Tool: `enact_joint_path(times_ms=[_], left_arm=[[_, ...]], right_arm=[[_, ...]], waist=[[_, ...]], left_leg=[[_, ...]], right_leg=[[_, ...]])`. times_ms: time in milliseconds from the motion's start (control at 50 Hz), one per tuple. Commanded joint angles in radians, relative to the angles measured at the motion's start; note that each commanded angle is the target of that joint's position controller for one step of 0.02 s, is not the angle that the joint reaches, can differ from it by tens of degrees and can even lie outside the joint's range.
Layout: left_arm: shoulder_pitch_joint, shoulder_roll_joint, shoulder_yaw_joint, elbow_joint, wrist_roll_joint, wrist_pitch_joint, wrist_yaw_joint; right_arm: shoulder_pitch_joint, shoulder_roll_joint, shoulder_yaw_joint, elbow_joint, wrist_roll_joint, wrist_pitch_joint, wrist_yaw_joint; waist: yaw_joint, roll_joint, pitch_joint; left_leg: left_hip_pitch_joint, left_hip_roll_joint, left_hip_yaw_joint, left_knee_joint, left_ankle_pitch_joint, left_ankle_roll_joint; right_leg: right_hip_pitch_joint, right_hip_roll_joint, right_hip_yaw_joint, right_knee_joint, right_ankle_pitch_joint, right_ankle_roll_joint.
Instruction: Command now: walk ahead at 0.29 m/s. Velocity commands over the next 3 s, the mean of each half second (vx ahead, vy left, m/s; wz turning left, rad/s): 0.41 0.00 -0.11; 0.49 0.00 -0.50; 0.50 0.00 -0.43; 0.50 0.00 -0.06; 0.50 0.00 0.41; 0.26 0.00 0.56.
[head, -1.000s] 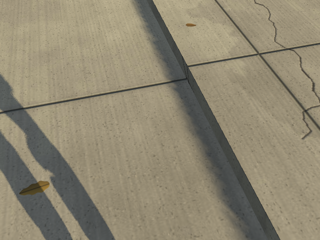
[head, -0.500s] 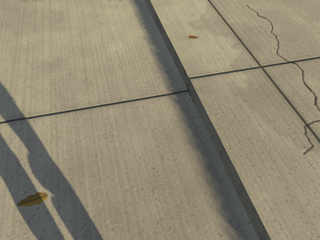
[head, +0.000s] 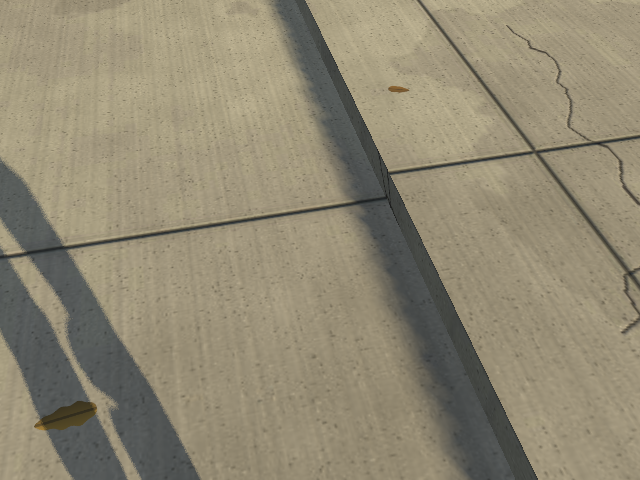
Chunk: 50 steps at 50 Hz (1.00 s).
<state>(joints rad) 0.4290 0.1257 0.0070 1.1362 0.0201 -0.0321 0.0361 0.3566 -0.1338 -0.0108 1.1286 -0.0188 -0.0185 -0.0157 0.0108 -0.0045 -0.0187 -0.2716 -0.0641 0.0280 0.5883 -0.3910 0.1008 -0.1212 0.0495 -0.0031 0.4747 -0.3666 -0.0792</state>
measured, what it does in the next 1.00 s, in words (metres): walks ahead, turning right: left foot, then right foot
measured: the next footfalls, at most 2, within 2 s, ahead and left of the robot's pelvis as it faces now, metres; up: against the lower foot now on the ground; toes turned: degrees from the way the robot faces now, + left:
left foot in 0.20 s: +0.16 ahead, +0.13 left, +0.00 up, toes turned +3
right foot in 0.68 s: +0.47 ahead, -0.03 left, +0.00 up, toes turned -15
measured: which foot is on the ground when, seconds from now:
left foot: up 0.00-0.18, down 0.20-0.70, up 0.72-1.00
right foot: down 0.00-0.20, up 0.22-0.66, down 0.68-1.00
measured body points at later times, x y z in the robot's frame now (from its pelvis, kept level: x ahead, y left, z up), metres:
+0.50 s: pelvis +0.21 +0.06 +0.01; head +0.23 +0.07 +0.46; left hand +0.33 +0.29 -0.14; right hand +0.12 -0.15 -0.14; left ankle +0.12 +0.13 -0.74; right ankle +0.31 -0.07 -0.67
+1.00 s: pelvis +0.49 +0.00 +0.01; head +0.52 -0.02 +0.46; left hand +0.56 +0.26 -0.13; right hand +0.57 -0.28 -0.11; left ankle +0.68 +0.14 -0.66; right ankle +0.43 -0.02 -0.74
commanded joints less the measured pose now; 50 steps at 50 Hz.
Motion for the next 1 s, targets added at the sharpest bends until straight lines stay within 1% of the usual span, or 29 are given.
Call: enact_joint_path(times_ms=[20,40,80,140,180,200,220,240,260,280,300,340,360,420,500,560,600,640,660,680,700,720,740,760,780,800,820,880,1000], left_arm=[[0.165,0.152,0.046,0.014,0.002,-0.014,0.001],[0.167,0.156,0.05,0.015,0.007,-0.02,0.0],[0.146,0.141,0.05,0.008,0.008,-0.033,-0.001],[0.093,0.159,0.055,-0.012,0.004,-0.045,-0.003],[0.041,0.167,0.055,-0.028,-0.005,-0.05,-0.01],[0.037,0.158,0.05,-0.032,-0.002,-0.06,-0.016],[0.015,0.096,0.031,-0.074,-0.012,-0.067,-0.027],[0.015,0.096,0.036,-0.099,0.004,-0.07,-0.034],[-0.045,0.116,0.044,-0.116,0.019,-0.063,-0.041],[-0.082,0.097,0.039,-0.126,0.014,-0.064,-0.05],[-0.085,0.081,0.039,-0.125,0.007,-0.063,-0.055],[-0.053,0.077,0.044,-0.116,0.015,-0.041,-0.061],[-0.059,0.081,0.048,-0.121,0.014,-0.031,-0.064],[-0.156,0.079,0.052,-0.161,0.009,-0.014,-0.069],[-0.355,0.055,0.034,-0.244,0.001,-0.018,-0.079],[-0.435,0.067,0.03,-0.284,0.0,-0.016,-0.082],[-0.389,0.097,0.041,-0.278,0.003,-0.017,-0.076],[-0.24,0.134,0.062,-0.237,0.007,-0.019,-0.066],[-0.125,0.16,0.077,-0.2,0.01,-0.023,-0.062],[-0.013,0.2,0.099,-0.17,0.022,-0.025,-0.056],[0.014,0.279,0.12,-0.173,0.022,-0.021,-0.048],[-0.004,0.32,0.127,-0.191,0.014,-0.009,-0.052],[-0.063,0.283,0.118,-0.193,-0.001,-0.004,-0.048],[-0.125,0.247,0.108,-0.204,-0.008,-0.007,-0.044],[-0.162,0.213,0.1,-0.207,-0.006,-0.015,-0.044],[-0.172,0.199,0.093,-0.212,-0.012,-0.025,-0.038],[-0.173,0.191,0.087,-0.21,-0.016,-0.036,-0.035],[-0.114,0.228,0.09,-0.198,-0.023,-0.055,-0.031],[0.028,0.232,0.089,-0.198,-0.021,-0.04,-0.033]], right_arm=[[-0.165,-0.072,-0.016,-0.12,-0.018,-0.041,0.018],[-0.174,-0.082,-0.021,-0.138,-0.016,-0.049,0.023],[-0.192,-0.089,-0.03,-0.162,-0.007,-0.062,0.033],[-0.176,-0.073,-0.036,-0.179,0.004,-0.066,0.047],[-0.015,-0.069,-0.048,-0.125,0.011,-0.064,0.044],[0.119,-0.113,-0.07,-0.084,0.008,-0.068,0.032],[0.293,-0.228,-0.1,-0.065,-0.011,-0.072,0.014],[0.355,-0.253,-0.1,-0.034,-0.011,-0.058,0.012],[0.226,-0.212,-0.086,-0.06,-0.009,-0.049,0.009],[0.11,-0.183,-0.077,-0.1,-0.007,-0.055,0.014],[0.046,-0.168,-0.069,-0.119,-0.006,-0.064,0.017],[0.03,-0.117,-0.047,-0.114,-0.002,-0.082,0.012],[0.061,-0.111,-0.042,-0.099,-0.002,-0.089,0.007],[0.127,-0.113,-0.032,-0.071,-0.001,-0.1,-0.001],[0.124,-0.101,-0.017,-0.072,0.0,-0.106,-0.007],[0.159,-0.132,-0.02,-0.056,0.004,-0.11,-0.019],[0.159,-0.158,-0.026,-0.052,0.008,-0.11,-0.03],[0.144,-0.185,-0.035,-0.058,0.004,-0.097,-0.041],[0.133,-0.2,-0.041,-0.067,0.003,-0.09,-0.039],[0.104,-0.215,-0.047,-0.086,0.002,-0.087,-0.027],[0.109,-0.135,-0.036,-0.126,-0.015,-0.089,-0.012],[0.112,-0.116,-0.037,-0.192,0.018,-0.092,0.008],[-0.02,-0.175,-0.045,-0.221,0.006,-0.105,0.014],[-0.061,-0.183,-0.047,-0.245,0.01,-0.118,0.019],[-0.056,-0.171,-0.047,-0.237,0.006,-0.117,0.015],[-0.043,-0.158,-0.046,-0.239,-0.011,-0.098,0.012],[-0.023,-0.142,-0.042,-0.237,-0.026,-0.076,0.014],[-0.072,-0.133,-0.043,-0.274,-0.035,-0.036,0.022],[-0.34,-0.155,-0.041,-0.386,-0.026,-0.023,0.036]], waist=[[0.071,-0.122,0.228],[0.061,-0.113,0.236],[0.04,-0.081,0.236],[0.0,-0.09,0.201],[-0.083,-0.062,0.152],[-0.141,-0.006,0.085],[-0.212,0.211,-0.013],[-0.189,0.293,-0.023],[-0.116,0.132,0.074],[-0.08,0.04,0.126],[-0.044,0.012,0.133],[-0.004,0.043,0.123],[-0.001,0.055,0.122],[-0.001,0.062,0.134],[-0.018,0.073,0.171],[-0.028,0.076,0.169],[0.003,0.087,0.119],[0.071,0.112,0.031],[0.118,0.117,-0.029],[0.184,0.089,-0.077],[0.15,-0.076,-0.148],[0.099,-0.204,-0.225],[0.097,-0.039,-0.076],[0.061,0.013,0.005],[0.009,0.099,0.048],[-0.022,0.113,0.054],[-0.043,0.095,0.045],[-0.046,0.034,0.049],[0.053,-0.047,0.063]], left_leg=[[-0.381,0.065,0.015,0.161,-0.005,-0.008],[-0.404,0.085,0.001,0.195,-0.027,-0.009],[-0.403,0.106,-0.006,0.186,-0.022,-0.017],[-0.202,0.066,0.053,0.055,0.054,-0.024],[0.147,-0.009,0.107,-0.07,0.136,-0.02],[0.359,0.018,0.047,-0.095,0.126,-0.003],[0.533,0.294,-0.358,-0.277,-0.162,0.079],[0.523,0.451,-0.71,-0.43,-0.2,0.158],[0.408,0.438,-0.639,-0.412,-0.224,0.151],[0.301,0.411,-0.518,-0.417,-0.127,0.128],[0.231,0.369,-0.408,-0.437,-0.025,0.101],[0.187,0.308,-0.244,-0.456,0.152,0.06],[0.197,0.297,-0.191,-0.452,0.256,0.051],[0.236,0.278,-0.058,-0.441,0.522,0.031],[0.184,0.241,0.072,-0.454,0.652,0.01],[0.236,0.269,0.115,-0.431,0.813,0.004],[0.311,0.282,0.15,-0.314,1.097,-0.01],[0.347,0.302,0.172,-0.08,1.282,-0.013],[0.319,0.306,0.168,0.097,1.227,-0.01],[0.192,0.28,0.183,0.349,1.013,-0.012],[-0.044,0.176,0.181,0.698,0.225,-0.022],[-0.398,-0.005,0.007,0.956,-0.16,-0.048],[-0.523,0.084,-0.08,0.911,-0.025,-0.029],[-0.493,0.122,-0.075,0.818,0.081,-0.031],[-0.419,0.152,-0.074,0.735,0.118,-0.044],[-0.349,0.169,-0.078,0.681,0.113,-0.066],[-0.297,0.18,-0.078,0.632,0.107,-0.085],[-0.307,0.183,-0.044,0.517,0.139,-0.125],[-0.451,0.157,-0.023,0.27,0.358,-0.15]], right_leg=[[0.073,-0.37,0.482,-0.358,-0.333,-0.202],[0.077,-0.385,0.485,-0.352,-0.285,-0.212],[0.098,-0.356,0.404,-0.333,-0.135,-0.186],[0.01,-0.285,0.258,-0.281,0.042,-0.14],[-0.174,-0.21,0.144,-0.143,0.199,-0.092],[-0.275,-0.161,0.074,0.037,0.305,-0.061],[-0.454,-0.045,-0.053,0.406,0.175,0.002],[-0.59,0.02,-0.036,0.645,-0.162,0.002],[-0.632,-0.07,0.026,0.754,-0.09,-0.02],[-0.617,-0.107,0.04,0.748,0.022,-0.028],[-0.568,-0.128,0.046,0.711,0.088,-0.028],[-0.508,-0.132,0.037,0.665,0.127,-0.012],[-0.515,-0.121,0.029,0.661,0.143,-0.009],[-0.596,-0.103,0.004,0.612,0.214,-0.005],[-0.536,-0.077,-0.077,0.333,0.351,-0.005],[-0.445,-0.049,-0.145,0.18,0.363,-0.032],[-0.362,-0.001,-0.179,0.153,0.315,-0.07],[-0.223,0.049,-0.19,0.152,0.226,-0.117],[-0.098,0.063,-0.169,0.105,0.209,-0.147],[0.073,0.025,-0.086,0.02,0.162,-0.187],[0.249,-0.235,0.256,0.024,0.112,-0.257],[0.436,-0.401,0.805,-0.168,-0.01,-0.43],[0.34,-0.365,0.687,-0.247,-0.072,-0.364],[0.199,-0.343,0.57,-0.272,0.026,-0.318],[0.084,-0.301,0.479,-0.281,0.192,-0.276],[0.005,-0.261,0.402,-0.277,0.322,-0.257],[-0.042,-0.227,0.344,-0.278,0.4,-0.241],[-0.079,-0.168,0.262,-0.274,0.534,-0.222],[0.044,-0.136,0.282,-0.251,0.573,-0.141]])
